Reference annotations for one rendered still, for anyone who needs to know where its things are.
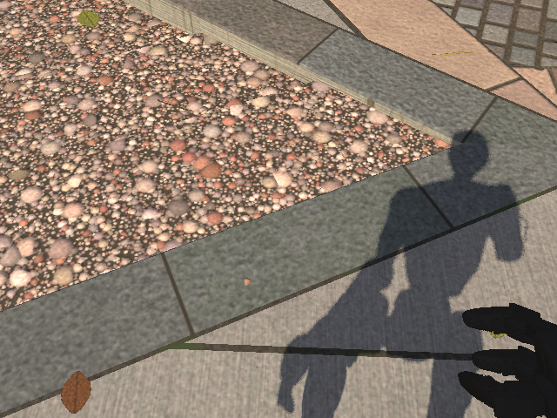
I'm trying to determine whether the right robot hand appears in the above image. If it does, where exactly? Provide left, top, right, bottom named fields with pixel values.
left=458, top=303, right=557, bottom=418

